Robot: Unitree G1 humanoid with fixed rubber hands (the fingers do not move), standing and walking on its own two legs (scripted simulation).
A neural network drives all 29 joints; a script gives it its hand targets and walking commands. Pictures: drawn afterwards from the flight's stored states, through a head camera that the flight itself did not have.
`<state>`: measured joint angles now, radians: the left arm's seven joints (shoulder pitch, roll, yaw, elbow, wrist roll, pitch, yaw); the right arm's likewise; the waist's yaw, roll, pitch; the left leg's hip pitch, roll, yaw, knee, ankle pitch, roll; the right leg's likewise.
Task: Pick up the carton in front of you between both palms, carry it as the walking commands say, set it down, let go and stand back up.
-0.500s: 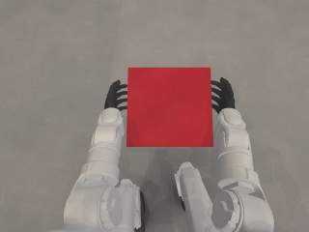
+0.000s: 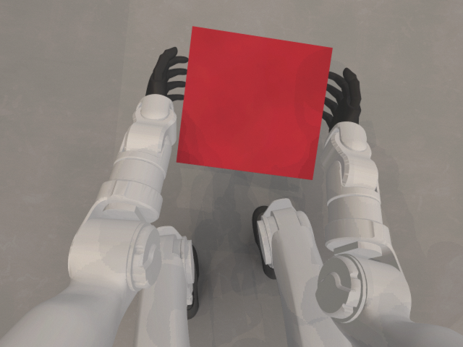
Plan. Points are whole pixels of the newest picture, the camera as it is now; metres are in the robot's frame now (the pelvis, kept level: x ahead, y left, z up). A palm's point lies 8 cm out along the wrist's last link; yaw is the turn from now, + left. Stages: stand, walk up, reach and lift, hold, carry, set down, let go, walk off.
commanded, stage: set down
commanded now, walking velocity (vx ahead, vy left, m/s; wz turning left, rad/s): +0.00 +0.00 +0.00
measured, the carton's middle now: (246, 116) +0.48 -0.10 -0.21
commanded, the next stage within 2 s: none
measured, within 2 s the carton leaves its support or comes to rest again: rests again in 1.16 s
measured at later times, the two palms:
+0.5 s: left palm (184, 100) +0.55 +0.01 -0.25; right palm (329, 123) +0.44 -0.27 -0.22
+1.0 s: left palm (183, 100) +0.55 +0.01 -0.26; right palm (330, 120) +0.45 -0.27 -0.23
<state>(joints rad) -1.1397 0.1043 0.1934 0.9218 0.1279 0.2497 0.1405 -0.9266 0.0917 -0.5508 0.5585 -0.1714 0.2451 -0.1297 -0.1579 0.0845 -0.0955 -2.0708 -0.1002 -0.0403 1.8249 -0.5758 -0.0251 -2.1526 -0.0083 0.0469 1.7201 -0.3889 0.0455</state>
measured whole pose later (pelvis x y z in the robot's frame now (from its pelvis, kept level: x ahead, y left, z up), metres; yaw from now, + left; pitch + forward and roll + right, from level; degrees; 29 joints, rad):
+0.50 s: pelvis -0.01 +0.02 -0.08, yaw -3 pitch +47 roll -3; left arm -1.45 0.25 -0.02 1.12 0.04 0.22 0.15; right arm -1.19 -0.05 -0.56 0.76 -0.04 0.21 -0.08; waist -0.24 0.04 0.14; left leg -2.30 -0.11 -0.03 2.10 -0.61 0.00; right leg -2.36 0.01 0.05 1.95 -0.40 0.09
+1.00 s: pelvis -0.01 +0.01 -0.09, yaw -2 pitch +46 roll -4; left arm -1.49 0.22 0.08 1.17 0.15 0.19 0.07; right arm -1.23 -0.11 -0.65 0.88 -0.09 0.16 -0.01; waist -0.22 0.01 0.15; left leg -2.32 -0.12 -0.04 2.14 -0.61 -0.01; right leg -2.38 0.00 0.05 1.99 -0.41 0.09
